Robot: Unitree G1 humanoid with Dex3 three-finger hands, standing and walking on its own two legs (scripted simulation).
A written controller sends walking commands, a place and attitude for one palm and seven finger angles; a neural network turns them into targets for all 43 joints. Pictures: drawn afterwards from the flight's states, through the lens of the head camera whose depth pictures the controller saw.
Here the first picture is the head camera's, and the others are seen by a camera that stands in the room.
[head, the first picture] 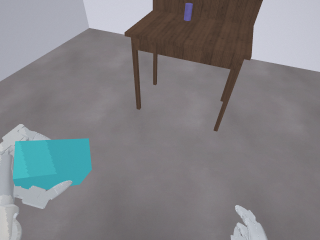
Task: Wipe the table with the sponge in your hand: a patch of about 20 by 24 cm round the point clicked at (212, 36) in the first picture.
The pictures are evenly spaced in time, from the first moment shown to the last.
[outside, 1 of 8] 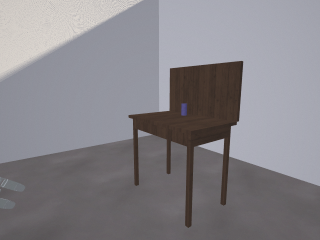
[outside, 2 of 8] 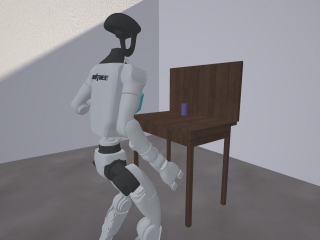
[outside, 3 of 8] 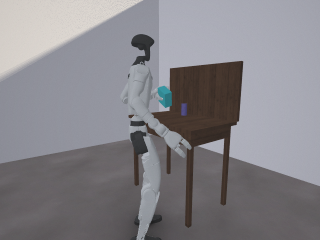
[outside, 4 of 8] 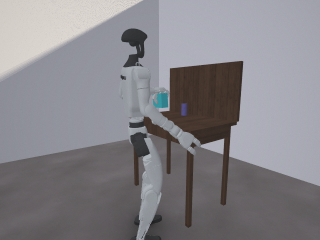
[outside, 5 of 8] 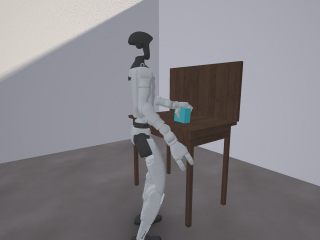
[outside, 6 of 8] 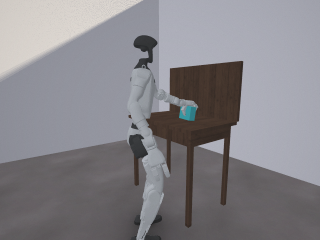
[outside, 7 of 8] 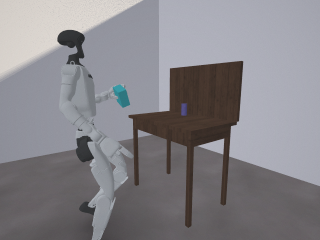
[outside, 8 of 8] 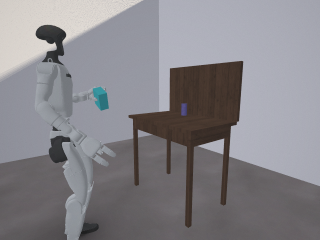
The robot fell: no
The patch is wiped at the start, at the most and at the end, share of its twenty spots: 0.00 1.00 1.00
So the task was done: yes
